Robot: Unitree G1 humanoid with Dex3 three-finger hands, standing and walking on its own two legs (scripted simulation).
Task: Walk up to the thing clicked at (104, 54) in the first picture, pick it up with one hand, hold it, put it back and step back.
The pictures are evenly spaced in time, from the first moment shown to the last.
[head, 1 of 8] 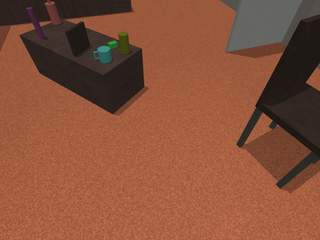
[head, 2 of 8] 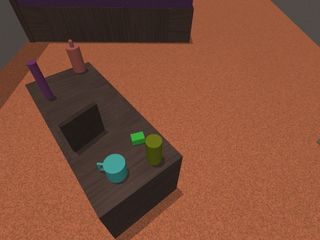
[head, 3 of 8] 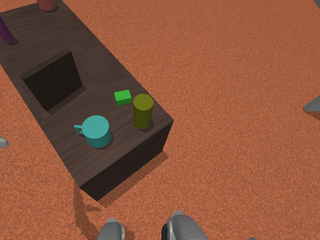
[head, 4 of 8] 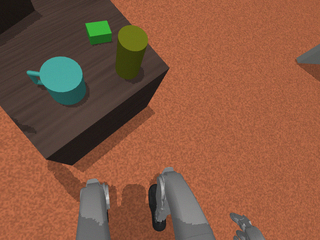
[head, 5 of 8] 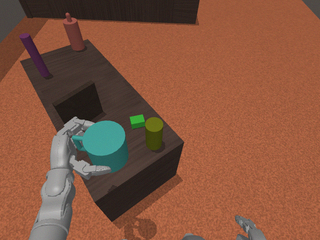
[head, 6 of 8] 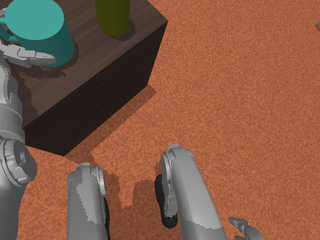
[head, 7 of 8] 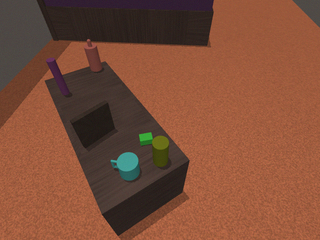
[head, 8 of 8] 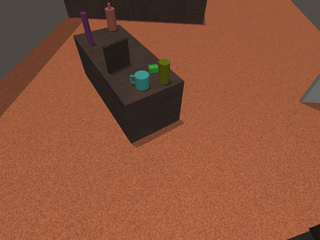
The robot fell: no
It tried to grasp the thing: yes
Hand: left
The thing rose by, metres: 0.34
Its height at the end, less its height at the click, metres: +0.00
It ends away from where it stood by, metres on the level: 0.03
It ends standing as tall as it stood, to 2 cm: yes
